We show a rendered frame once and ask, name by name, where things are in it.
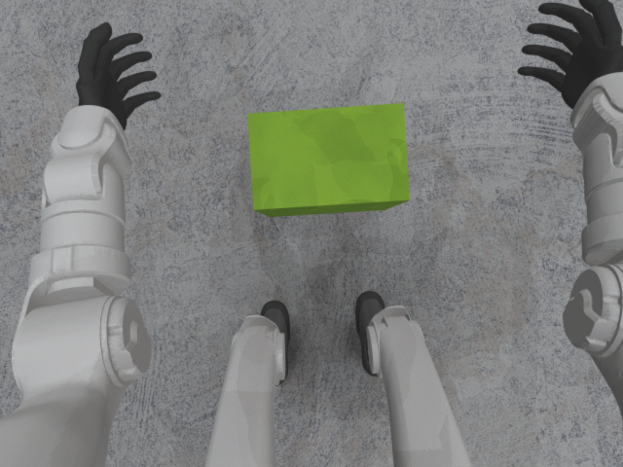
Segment robot right upper arm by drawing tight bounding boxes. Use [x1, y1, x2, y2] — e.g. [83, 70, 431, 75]
[563, 263, 623, 419]

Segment robot left foot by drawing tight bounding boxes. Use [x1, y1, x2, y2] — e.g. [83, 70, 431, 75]
[260, 301, 290, 386]

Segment robot left forearm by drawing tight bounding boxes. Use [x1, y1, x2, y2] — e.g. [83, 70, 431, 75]
[12, 105, 131, 395]

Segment robot left hand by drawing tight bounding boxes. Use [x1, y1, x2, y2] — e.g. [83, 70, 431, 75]
[76, 22, 161, 131]

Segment carton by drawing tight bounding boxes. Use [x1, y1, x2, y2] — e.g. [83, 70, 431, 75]
[247, 103, 410, 217]

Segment robot right forearm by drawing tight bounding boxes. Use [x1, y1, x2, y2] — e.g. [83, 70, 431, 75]
[570, 72, 623, 267]

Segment robot left upper arm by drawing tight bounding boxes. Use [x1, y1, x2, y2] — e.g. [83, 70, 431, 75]
[0, 295, 152, 467]

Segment robot right shin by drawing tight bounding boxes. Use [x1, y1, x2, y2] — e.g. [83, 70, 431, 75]
[367, 305, 424, 346]

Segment robot right hand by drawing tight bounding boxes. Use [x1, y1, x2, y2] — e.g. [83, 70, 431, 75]
[518, 0, 623, 109]

